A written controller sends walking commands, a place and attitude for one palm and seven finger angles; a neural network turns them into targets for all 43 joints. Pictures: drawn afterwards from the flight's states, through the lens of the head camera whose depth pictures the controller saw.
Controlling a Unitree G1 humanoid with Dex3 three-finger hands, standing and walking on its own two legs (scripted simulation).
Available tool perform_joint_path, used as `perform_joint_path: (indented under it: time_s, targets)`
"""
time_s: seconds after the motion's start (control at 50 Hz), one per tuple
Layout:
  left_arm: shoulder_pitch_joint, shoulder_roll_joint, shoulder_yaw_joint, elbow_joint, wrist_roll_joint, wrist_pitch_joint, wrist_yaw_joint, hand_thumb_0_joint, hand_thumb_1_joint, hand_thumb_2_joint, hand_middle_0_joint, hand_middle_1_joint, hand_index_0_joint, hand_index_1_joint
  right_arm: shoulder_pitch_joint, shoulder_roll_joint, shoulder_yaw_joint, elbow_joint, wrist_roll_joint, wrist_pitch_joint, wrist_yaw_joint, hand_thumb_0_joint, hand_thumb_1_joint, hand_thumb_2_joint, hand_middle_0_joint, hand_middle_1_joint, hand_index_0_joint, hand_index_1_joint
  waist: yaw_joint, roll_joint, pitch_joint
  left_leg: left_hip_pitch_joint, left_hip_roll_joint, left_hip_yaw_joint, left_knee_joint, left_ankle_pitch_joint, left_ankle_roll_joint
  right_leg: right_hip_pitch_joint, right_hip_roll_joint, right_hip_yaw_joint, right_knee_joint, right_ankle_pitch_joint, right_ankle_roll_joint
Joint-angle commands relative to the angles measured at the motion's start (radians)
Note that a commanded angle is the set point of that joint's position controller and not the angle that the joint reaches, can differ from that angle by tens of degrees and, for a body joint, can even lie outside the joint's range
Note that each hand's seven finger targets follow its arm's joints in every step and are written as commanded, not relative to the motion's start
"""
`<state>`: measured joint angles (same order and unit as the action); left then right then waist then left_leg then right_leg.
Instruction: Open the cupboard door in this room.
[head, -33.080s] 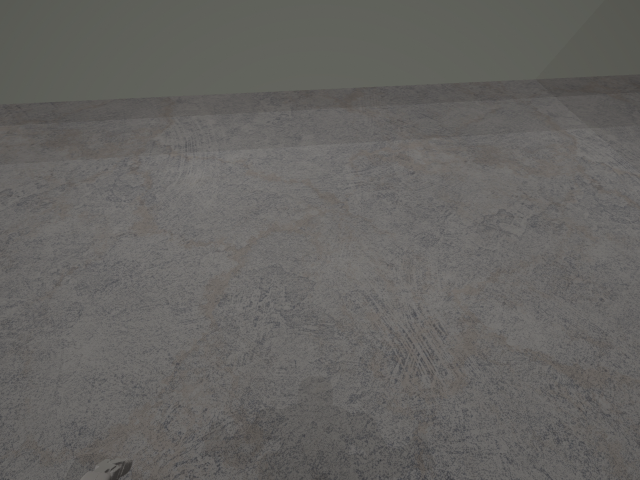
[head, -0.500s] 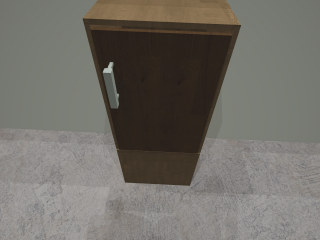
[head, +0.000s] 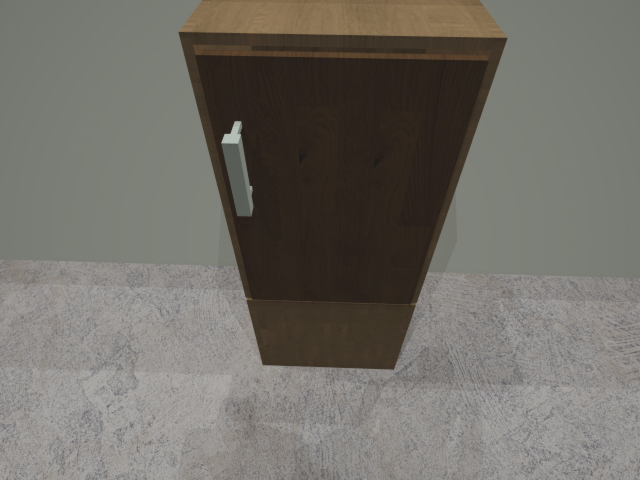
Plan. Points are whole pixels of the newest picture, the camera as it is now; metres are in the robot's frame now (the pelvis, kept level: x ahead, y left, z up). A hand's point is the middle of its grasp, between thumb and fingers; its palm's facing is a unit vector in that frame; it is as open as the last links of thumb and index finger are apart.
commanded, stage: look again from close up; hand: left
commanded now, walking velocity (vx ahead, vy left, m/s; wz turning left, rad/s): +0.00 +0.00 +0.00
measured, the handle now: (241, 169) +0.55 +0.16 +0.09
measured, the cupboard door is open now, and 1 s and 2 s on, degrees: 0 0 0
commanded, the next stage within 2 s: raise the hand with hooked fingers in 0.16 s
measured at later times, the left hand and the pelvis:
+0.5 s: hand (173, 393) +0.21 +0.19 +0.02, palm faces +0.20 -0.98 -0.09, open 7.8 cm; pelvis -0.01 -0.01 -0.01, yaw +3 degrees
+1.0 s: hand (172, 414) +0.19 +0.19 +0.01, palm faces -0.08 -0.99 -0.06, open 10.5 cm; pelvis -0.04 -0.05 -0.06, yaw +3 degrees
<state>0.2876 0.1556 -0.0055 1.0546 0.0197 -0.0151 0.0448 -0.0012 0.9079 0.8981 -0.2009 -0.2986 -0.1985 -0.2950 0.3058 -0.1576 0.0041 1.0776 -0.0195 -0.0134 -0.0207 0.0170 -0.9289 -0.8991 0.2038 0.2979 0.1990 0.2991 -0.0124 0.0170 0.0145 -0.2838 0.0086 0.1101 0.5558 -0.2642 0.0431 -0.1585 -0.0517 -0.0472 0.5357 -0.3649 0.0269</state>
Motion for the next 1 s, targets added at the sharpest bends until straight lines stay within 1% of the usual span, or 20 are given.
perform_joint_path:
  time_s: [0.0, 0.18, 0.24, 0.26, 0.28, 0.3, 0.32, 0.34, 0.36, 0.4, 0.46, 0.5, 0.52, 0.56, 0.64, 0.72, 0.78, 0.82, 0.9, 0.98]
  targets:
    - [0.066, 0.095, 0.017, -0.029, -0.001, -0.005, 0.003, 0.000, 0.900, 0.900, -0.200, -0.300, -0.200, -0.300, 0.020, -0.103, -0.018, -0.049, 0.001, -0.022, -0.001, 0.000, -0.900, -0.900, 0.200, 0.300, 0.200, 0.300, 0.020, -0.007, 0.073, 0.007, 0.111, -0.155, -0.167, 0.118, 0.016, -0.074, -0.028, 0.041, -0.089, 0.103, -0.056]
    - [0.053, 0.129, 0.021, -0.031, -0.002, -0.004, -0.002, 0.000, 0.900, 0.900, -0.200, -0.300, -0.200, -0.300, -0.012, -0.133, -0.024, -0.049, 0.005, -0.027, -0.004, 0.000, -0.900, -0.900, 0.200, 0.300, 0.200, 0.300, 0.020, -0.012, -0.007, 0.095, 0.114, -0.133, -0.156, 0.216, 0.014, -0.059, -0.048, 0.052, -0.105, 0.169, -0.049]
    - [0.089, 0.114, 0.009, -0.016, 0.007, -0.005, 0.032, 0.000, 0.900, 0.900, -0.200, -0.300, -0.200, -0.300, -0.069, -0.160, -0.026, -0.107, 0.016, -0.018, 0.001, 0.000, -0.900, -0.900, 0.200, 0.300, 0.200, 0.300, 0.025, -0.030, 0.068, 0.051, 0.138, -0.131, 0.004, 0.321, -0.012, -0.120, -0.076, 0.112, -0.158, 0.273, -0.046]
    - [-0.641, 0.420, 0.237, -1.580, -0.162, -0.208, 0.040, 0.000, 0.877, 0.890, -0.202, -0.315, -0.202, -0.315, -0.028, -0.298, -0.072, -0.435, 0.058, -0.165, -0.025, 0.000, -0.900, -0.900, 0.200, 0.300, 0.200, 0.300, -0.089, 0.138, -0.454, 0.342, 0.028, -0.147, -0.079, 0.441, -0.034, -0.099, 0.022, -0.030, -0.043, 0.422, -0.067]
    - [-0.127, 0.331, 0.188, -1.349, -0.095, -0.164, 0.060, 0.000, 0.853, 0.880, -0.203, -0.330, -0.203, -0.330, -0.092, -0.200, -0.019, -0.385, 0.052, -0.267, -0.058, 0.000, -0.900, -0.900, 0.200, 0.300, 0.200, 0.300, 0.024, 0.304, -0.458, 0.489, 0.099, -0.192, -0.127, 0.587, -0.057, -0.159, 0.040, -0.031, 0.091, 0.225, -0.067]
    - [-0.083, 0.259, 0.147, -1.264, -0.108, -0.115, 0.104, 0.000, 0.830, 0.870, -0.205, -0.345, -0.205, -0.345, -0.096, -0.187, -0.029, -0.321, 0.054, -0.289, -0.067, 0.000, -0.900, -0.900, 0.200, 0.300, 0.200, 0.300, 0.012, 0.278, -0.391, 0.357, 0.078, -0.178, -0.148, 0.503, -0.097, -0.177, 0.038, -0.041, 0.120, 0.084, -0.057]
    - [0.218, -0.038, -0.033, -1.028, -0.137, -0.023, 0.090, 0.000, 0.807, 0.860, -0.207, -0.360, -0.207, -0.360, -0.069, -0.138, -0.026, -0.315, 0.070, -0.283, -0.055, 0.000, -0.900, -0.900, 0.200, 0.300, 0.200, 0.300, -0.023, 0.165, -0.218, 0.286, 0.085, -0.185, -0.168, 0.399, -0.069, -0.258, 0.045, -0.046, 0.108, 0.035, -0.044]
    - [0.022, 0.021, 0.019, -1.186, -0.176, -0.051, 0.074, 0.000, 0.783, 0.850, -0.208, -0.375, -0.208, -0.375, -0.086, -0.189, -0.046, -0.384, 0.068, -0.285, -0.045, 0.000, -0.900, -0.900, 0.200, 0.300, 0.200, 0.300, -0.027, 0.119, -0.093, 0.165, 0.075, -0.185, -0.153, 0.249, -0.055, -0.261, 0.036, -0.042, 0.065, 0.043, -0.041]
    - [0.006, 0.074, 0.070, -1.179, -0.171, -0.097, 0.056, 0.000, 0.760, 0.840, -0.210, -0.390, -0.210, -0.390, -0.102, -0.206, -0.062, -0.410, 0.059, -0.289, -0.048, 0.000, -0.900, -0.900, 0.200, 0.300, 0.200, 0.300, -0.042, 0.056, -0.060, 0.090, 0.050, -0.169, -0.103, 0.104, -0.044, -0.281, 0.042, -0.052, 0.011, 0.054, -0.044]
    - [0.171, 0.094, 0.154, -0.959, -0.181, -0.195, -0.008, 0.000, 0.713, 0.820, -0.213, -0.420, -0.213, -0.420, -0.112, -0.214, -0.071, -0.448, 0.046, -0.280, -0.044, 0.000, -0.900, -0.900, 0.200, 0.300, 0.200, 0.300, -0.012, -0.098, 0.031, -0.072, 0.010, -0.145, -0.006, 0.024, -0.042, -0.336, 0.052, -0.065, -0.011, 0.042, -0.046]
    - [0.346, 0.053, 0.211, -0.813, -0.227, -0.391, -0.188, 0.000, 0.643, 0.790, -0.218, -0.465, -0.218, -0.465, -0.147, -0.211, -0.097, -0.503, 0.025, -0.250, -0.012, 0.000, -0.900, -0.900, 0.200, 0.300, 0.200, 0.300, 0.049, -0.303, -0.069, -0.223, 0.008, -0.121, 0.158, 0.141, -0.056, -0.441, 0.076, -0.091, 0.188, 0.155, -0.049]
    - [0.344, 0.105, 0.259, -0.772, -0.257, -0.500, -0.337, 0.000, 0.597, 0.770, -0.222, -0.495, -0.222, -0.495, -0.175, -0.220, -0.113, -0.558, 0.037, -0.247, 0.013, 0.000, -0.900, -0.900, 0.200, 0.300, 0.200, 0.300, 0.081, -0.234, -0.131, -0.282, -0.004, -0.107, 0.234, 0.152, -0.064, -0.453, 0.066, -0.061, 0.277, 0.208, -0.062]
    - [0.306, 0.133, 0.266, -0.786, -0.279, -0.536, -0.411, 0.000, 0.573, 0.760, -0.223, -0.510, -0.223, -0.510, -0.190, -0.232, -0.115, -0.591, 0.040, -0.250, 0.019, 0.000, -0.900, -0.900, 0.200, 0.300, 0.200, 0.300, 0.070, -0.157, -0.165, -0.295, -0.012, -0.097, 0.271, 0.139, -0.062, -0.463, 0.058, -0.043, 0.300, 0.216, -0.065]
    - [0.227, 0.227, 0.344, -0.904, -0.311, -0.533, -0.477, 0.000, 0.527, 0.740, -0.227, -0.540, -0.227, -0.540, -0.200, -0.234, -0.112, -0.659, 0.051, -0.251, 0.013, 0.000, -0.900, -0.900, 0.200, 0.300, 0.200, 0.300, 0.084, -0.011, -0.279, -0.297, -0.024, -0.071, 0.313, 0.099, -0.044, -0.451, 0.052, -0.003, 0.315, 0.178, -0.059]
    - [-0.008, 0.306, 0.422, -1.226, -0.388, -0.547, -0.454, 0.000, 0.433, 0.700, -0.233, -0.600, -0.233, -0.600, -0.149, -0.206, -0.096, -0.697, 0.049, -0.248, -0.018, 0.000, -0.900, -0.900, 0.200, 0.300, 0.200, 0.300, 0.047, 0.138, -0.401, -0.250, -0.006, -0.087, 0.364, 0.041, -0.023, -0.478, 0.061, 0.059, 0.291, 0.058, -0.044]
    - [-0.226, 0.283, 0.326, -1.372, -0.383, -0.618, -0.412, 0.000, 0.340, 0.660, -0.240, -0.660, -0.240, -0.660, -0.112, -0.206, -0.070, -0.635, 0.044, -0.276, -0.061, 0.000, -0.900, -0.900, 0.200, 0.300, 0.200, 0.300, -0.050, 0.128, -0.307, -0.289, 0.019, -0.125, 0.423, -0.048, -0.007, -0.592, 0.071, 0.104, 0.261, -0.077, -0.045]
    - [-0.214, 0.274, 0.251, -1.240, -0.376, -0.575, -0.457, 0.000, 0.270, 0.630, -0.245, -0.705, -0.245, -0.705, -0.117, -0.230, -0.050, -0.604, 0.058, -0.302, -0.080, 0.000, -0.900, -0.900, 0.200, 0.300, 0.200, 0.300, -0.082, 0.090, -0.173, -0.355, 0.023, -0.138, 0.418, -0.140, -0.002, -0.628, 0.068, 0.122, 0.208, -0.198, -0.036]
    - [-0.207, 0.322, 0.275, -1.119, -0.375, -0.485, -0.505, 0.000, 0.223, 0.610, -0.248, -0.735, -0.248, -0.735, -0.115, -0.243, -0.044, -0.604, 0.070, -0.301, -0.093, 0.000, -0.900, -0.900, 0.200, 0.300, 0.200, 0.300, -0.071, 0.027, -0.158, -0.397, 0.019, -0.138, 0.413, -0.146, -0.001, -0.596, 0.058, 0.160, 0.161, -0.248, -0.026]
    - [-0.128, 0.455, 0.441, -0.962, -0.401, -0.262, -0.547, 0.000, 0.130, 0.570, -0.255, -0.795, -0.255, -0.795, -0.136, -0.246, -0.036, -0.646, 0.076, -0.273, -0.100, 0.000, -0.900, -0.900, 0.200, 0.300, 0.200, 0.300, 0.027, -0.013, -0.225, -0.401, 0.007, -0.136, 0.370, -0.078, -0.005, -0.433, 0.017, 0.201, 0.114, -0.189, -0.007]
    - [-0.082, 0.453, 0.574, -1.023, -0.482, -0.242, -0.491, 0.000, 0.037, 0.530, -0.262, -0.855, -0.262, -0.855, -0.135, -0.217, -0.034, -0.673, 0.068, -0.252, -0.085, 0.000, -0.900, -0.900, 0.200, 0.300, 0.200, 0.300, 0.075, -0.095, -0.317, -0.369, 0.003, -0.138, 0.333, 0.033, -0.020, -0.294, -0.005, 0.187, 0.139, 0.104, 0.037]
